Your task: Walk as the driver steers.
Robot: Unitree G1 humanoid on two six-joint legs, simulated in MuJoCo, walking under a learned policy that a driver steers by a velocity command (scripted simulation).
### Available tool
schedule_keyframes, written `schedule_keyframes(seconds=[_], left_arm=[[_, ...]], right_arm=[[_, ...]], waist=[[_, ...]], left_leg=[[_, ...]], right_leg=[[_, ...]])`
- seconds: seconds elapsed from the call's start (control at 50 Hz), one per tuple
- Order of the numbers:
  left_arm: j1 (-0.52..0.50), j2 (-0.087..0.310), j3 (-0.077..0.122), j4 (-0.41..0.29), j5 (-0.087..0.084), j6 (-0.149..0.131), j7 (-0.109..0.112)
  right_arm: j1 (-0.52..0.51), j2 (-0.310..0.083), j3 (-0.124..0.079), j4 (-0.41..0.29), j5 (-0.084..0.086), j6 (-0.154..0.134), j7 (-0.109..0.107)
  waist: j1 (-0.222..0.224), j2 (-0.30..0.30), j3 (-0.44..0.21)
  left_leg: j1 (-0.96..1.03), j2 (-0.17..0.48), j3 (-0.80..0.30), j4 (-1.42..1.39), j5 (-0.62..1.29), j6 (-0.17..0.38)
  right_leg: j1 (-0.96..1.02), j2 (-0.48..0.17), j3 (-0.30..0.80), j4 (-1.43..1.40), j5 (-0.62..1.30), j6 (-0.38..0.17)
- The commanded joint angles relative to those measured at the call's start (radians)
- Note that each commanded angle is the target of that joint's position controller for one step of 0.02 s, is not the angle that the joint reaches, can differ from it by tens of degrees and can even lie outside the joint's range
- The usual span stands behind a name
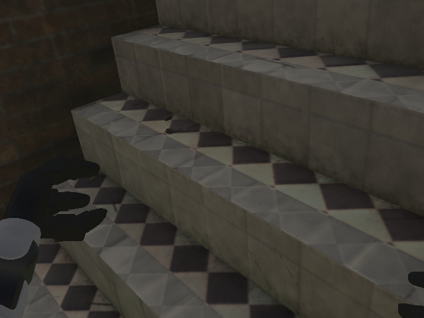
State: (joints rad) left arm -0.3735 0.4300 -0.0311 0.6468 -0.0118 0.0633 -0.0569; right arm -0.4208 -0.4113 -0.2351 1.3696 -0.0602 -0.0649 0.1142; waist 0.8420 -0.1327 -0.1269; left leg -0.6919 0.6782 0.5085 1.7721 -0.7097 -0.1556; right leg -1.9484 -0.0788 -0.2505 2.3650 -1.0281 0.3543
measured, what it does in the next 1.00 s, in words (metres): goes down, backwards, turning left: left foot 0.46 m lower, then right foot 0.24 m higher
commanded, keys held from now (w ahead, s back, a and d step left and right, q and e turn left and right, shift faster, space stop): w+shift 0.22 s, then w+q+shift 0.60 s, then w+e+shift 0.02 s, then e+shift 0.16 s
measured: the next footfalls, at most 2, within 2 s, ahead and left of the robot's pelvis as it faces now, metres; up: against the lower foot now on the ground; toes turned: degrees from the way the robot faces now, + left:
left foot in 0.60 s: -0.26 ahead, +0.25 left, -0.23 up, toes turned +28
right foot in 0.74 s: +0.05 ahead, +0.10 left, +0.01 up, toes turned +27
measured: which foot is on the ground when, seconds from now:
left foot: down 0.00-0.26, up 0.28-0.58, down 0.60-0.78, up 0.80-0.94, down 0.96-1.00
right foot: down 0.00-0.66, up 0.68-0.72, down 0.74-0.88, up 0.90-1.00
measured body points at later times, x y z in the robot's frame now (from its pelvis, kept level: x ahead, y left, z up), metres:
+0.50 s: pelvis -0.13 +0.15 +0.13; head -0.08 -0.02 +0.54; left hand +0.18 +0.38 +0.25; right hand +0.16 -0.11 -0.06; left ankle -0.29 +0.24 -0.50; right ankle +0.19 +0.07 -0.28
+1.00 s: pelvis -0.41 +0.03 -0.21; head -0.55 +0.16 +0.19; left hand -0.33 +0.39 -0.26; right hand -0.03 +0.05 -0.10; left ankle -0.48 +0.11 -0.94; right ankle -0.18 -0.04 -0.42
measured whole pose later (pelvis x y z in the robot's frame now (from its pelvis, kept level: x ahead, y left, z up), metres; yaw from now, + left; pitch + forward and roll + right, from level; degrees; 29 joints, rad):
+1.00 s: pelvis -0.41 +0.03 -0.21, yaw +33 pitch -14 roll -17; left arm -0.19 0.22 -0.02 0.44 -0.07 -0.06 0.13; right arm -0.20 -0.45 0.07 0.65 -0.03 0.13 0.12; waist 0.30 -0.12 0.16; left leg -0.07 0.36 -0.08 0.79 -0.77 0.12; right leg -1.68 0.16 -0.06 2.57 -0.95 0.22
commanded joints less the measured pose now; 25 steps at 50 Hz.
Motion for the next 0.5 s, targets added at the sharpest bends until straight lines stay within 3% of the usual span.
schedule_keyframes(seconds=[0.02, 0.04, 0.06, 0.08, 0.1, 0.12, 0.14, 0.16, 0.18, 0.2, 0.22, 0.24, 0.26, 0.28, 0.3, 0.32, 0.34, 0.36, 0.38, 0.4, 0.42, 0.44, 0.46, 0.48, 0.5], left_arm=[[-0.251, 0.633, 0.163, 0.008, 0.083, 0.016, -0.060], [-0.451, 0.541, 0.115, -0.040, 0.067, 0.015, -0.027], [-0.234, 0.348, 0.059, 0.046, -0.017, 0.013, -0.030], [-0.426, 0.278, 0.084, 0.061, -0.055, 0.008, -0.050], [-0.899, 0.332, 0.140, -0.041, -0.092, 0.009, -0.084], [-1.582, 0.357, 0.162, -0.373, -0.048, 0.007, -0.145], [-1.445, 0.429, 0.220, -0.411, -0.191, -0.016, -0.192], [-1.117, 0.426, 0.281, -0.128, -0.180, 0.013, -0.164], [-0.426, 0.341, 0.248, 0.165, -0.212, -0.014, -0.136], [-0.258, 0.331, 0.229, 0.287, -0.143, -0.041, -0.107], [-0.060, 0.385, 0.201, 0.512, -0.114, -0.027, -0.096], [-0.419, 0.238, 0.114, 0.291, -0.087, -0.041, -0.031], [-0.346, 0.212, 0.068, 0.313, -0.024, -0.041, -0.042], [-0.315, 0.352, 0.117, 0.424, 0.038, -0.015, -0.070], [-0.477, 0.409, 0.116, 0.299, 0.142, -0.013, -0.090], [-0.372, 0.429, 0.071, 0.193, 0.224, -0.025, -0.025], [-0.505, 0.316, -0.020, 0.144, 0.274, -0.062, 0.019], [-0.551, 0.115, -0.054, 0.150, 0.175, -0.062, 0.034], [-0.635, 0.036, -0.053, 0.134, 0.126, -0.061, 0.049], [-0.630, -0.018, -0.050, 0.141, 0.122, -0.065, 0.064], [-0.438, -0.056, -0.067, 0.185, 0.175, -0.069, 0.098], [-0.288, -0.086, -0.053, 0.157, 0.179, -0.095, 0.116], [-0.322, -0.104, -0.029, 0.056, 0.176, -0.107, 0.139], [-0.195, -0.106, -0.001, 0.037, 0.151, -0.106, 0.141], [-0.013, -0.130, 0.013, 0.042, 0.121, -0.108, 0.160]], right_arm=[[0.272, -0.608, -0.012, -0.005, 0.059, 0.060, -0.039], [1.043, -0.602, 0.012, 0.232, -0.045, 0.078, -0.045], [1.066, -0.601, 0.039, 0.301, -0.070, 0.109, -0.048], [1.418, -0.599, 0.001, 0.515, -0.049, 0.102, -0.090], [1.558, -0.500, -0.012, 0.569, -0.051, 0.052, -0.130], [1.190, -0.166, 0.120, 0.530, -0.105, 0.041, -0.253], [0.970, -0.190, 0.186, 0.409, -0.176, -0.056, -0.304], [0.518, -0.170, 0.241, 0.261, -0.126, -0.087, -0.316], [0.429, -0.144, 0.243, 0.185, -0.097, -0.055, -0.308], [0.423, -0.125, 0.254, 0.115, -0.078, -0.025, -0.310], [0.661, -0.145, 0.225, 0.148, -0.026, 0.020, -0.316], [0.610, -0.091, 0.249, 0.154, 0.028, -0.002, -0.264], [0.393, -0.048, 0.233, 0.110, 0.127, 0.007, -0.275], [-0.258, -0.015, 0.270, -0.097, 0.120, 0.044, -0.244], [-0.434, -0.052, 0.281, -0.232, 0.140, 0.104, -0.239], [-0.606, -0.010, 0.321, -0.394, 0.075, 0.125, -0.217], [-0.392, -0.018, 0.290, -0.424, 0.056, 0.164, -0.181], [0.040, -0.088, 0.222, -0.365, 0.076, 0.184, -0.149], [0.375, -0.114, 0.176, -0.255, 0.093, 0.185, -0.088], [0.612, -0.111, 0.145, -0.170, 0.084, 0.189, -0.068], [0.834, -0.083, 0.175, -0.127, 0.107, 0.159, -0.088], [0.949, -0.099, 0.167, -0.062, 0.072, 0.141, -0.090], [1.183, -0.042, 0.191, 0.000, 0.044, 0.125, -0.087], [1.216, 0.002, 0.217, -0.015, 0.093, 0.093, -0.085], [1.138, -0.019, 0.223, -0.052, 0.102, 0.080, -0.058]], waist=[[-0.289, -0.201, -0.438], [-0.639, -0.738, -0.707], [-0.644, -0.748, -0.736], [-0.830, -0.429, -0.916], [-1.011, -0.127, -0.843], [-1.071, 0.143, -0.312], [-0.925, 0.347, -0.464], [-0.758, 0.209, -0.379], [-0.570, 0.177, -0.525], [-0.569, -0.204, -0.486], [-0.649, -0.346, -0.557], [-0.714, -0.219, -0.517], [-0.601, 0.026, -0.505], [-0.400, -0.253, -0.454], [-0.360, -0.321, -0.422], [-0.277, -0.536, -0.343], [-0.540, -0.752, -0.293], [-0.754, -0.614, -0.362], [-0.903, -0.431, -0.368], [-0.998, -0.391, -0.389], [-1.132, -0.420, -0.229], [-1.143, -0.257, -0.258], [-1.197, -0.330, -0.230], [-1.121, -0.523, -0.198], [-1.006, -0.646, -0.237]], left_leg=[[0.702, -0.217, -0.024, -0.259, 0.139, 0.285], [1.271, -0.324, 0.182, -0.640, 0.159, 0.249], [1.418, -0.375, 0.272, -0.920, 0.046, 0.193], [1.234, -0.302, 0.375, -0.895, -0.288, 0.012], [0.920, -0.258, 0.426, -0.868, -0.400, -0.099], [0.219, -0.500, 0.384, -0.906, -0.415, -0.002], [0.058, -0.329, 0.431, -0.943, -0.430, 0.070], [-0.224, -0.432, 0.600, -0.780, -0.488, 0.042], [0.088, -0.387, 0.348, -0.636, -0.423, 0.026], [0.309, -0.432, 0.309, -0.532, -0.445, -0.017], [0.579, -0.488, 0.242, -0.395, -0.554, -0.041], [0.487, -0.490, 0.065, -0.564, -0.309, -0.010], [0.176, -0.488, -0.097, -0.377, -0.199, 0.023], [0.120, -0.383, -0.200, -0.088, -0.092, 0.126], [0.112, -0.436, -0.478, 0.158, 0.019, 0.169], [0.183, -0.410, -0.681, 0.493, 0.220, 0.086], [0.411, -0.507, -0.646, 0.432, 0.396, 0.000], [0.412, -0.560, -0.547, 0.207, 0.524, -0.070], [0.501, -0.586, -0.442, 0.159, 0.621, -0.050], [0.498, -0.563, -0.389, 0.099, 0.640, -0.025], [0.213, -0.709, -0.224, -0.145, 0.502, 0.064], [0.187, -0.694, -0.221, -0.485, 0.420, 0.164], [0.204, -0.681, -0.177, -0.754, 0.274, 0.246], [0.256, -0.593, -0.220, -1.031, 0.223, 0.292], [0.362, -0.534, -0.272, -1.334, 0.252, 0.323]], right_leg=[[0.499, -0.261, 0.889, -2.210, -0.571, 0.747], [0.784, -0.072, 0.552, -2.480, 0.315, 0.812], [1.027, 0.174, 0.189, -2.309, 0.647, 0.851], [1.312, 0.207, 0.128, -1.807, 0.504, 1.050], [1.295, 0.200, 0.201, -1.535, 0.391, 1.196], [0.893, 0.395, 0.131, -1.238, -0.308, 1.116], [1.088, 0.327, 0.140, -0.872, -0.590, 1.254], [1.209, 0.378, 0.155, -0.923, -0.661, 1.301], [1.341, 0.251, 0.360, -1.035, -0.334, 1.191], [1.264, 0.262, 0.304, -1.247, 0.088, 1.091], [1.454, 0.212, 0.355, -1.378, 0.693, 1.066], [1.500, 0.211, 0.228, -1.229, 0.381, 0.604], [1.634, 0.019, 0.408, -0.947, 0.188, 0.221], [1.302, 0.001, 0.290, -0.927, 0.047, 0.010], [1.048, -0.008, 0.334, -0.887, -0.018, -0.199], [0.865, -0.150, 0.733, -1.254, -0.255, -0.274], [0.637, -0.140, 0.825, -1.564, -0.102, -0.396], [0.800, -0.091, 0.711, -1.480, -0.258, -0.331], [0.751, -0.063, 0.574, -1.362, -0.222, -0.243], [0.801, -0.064, 0.460, -1.282, -0.107, -0.169], [0.906, 0.128, 0.209, -1.140, 0.092, -0.069], [1.098, 0.099, 0.143, -1.153, 0.233, -0.040], [1.151, 0.072, 0.109, -1.236, 0.325, -0.044], [1.235, 0.078, 0.050, -1.202, 0.415, -0.086], [1.276, 0.091, 0.040, -1.072, 0.563, -0.102]])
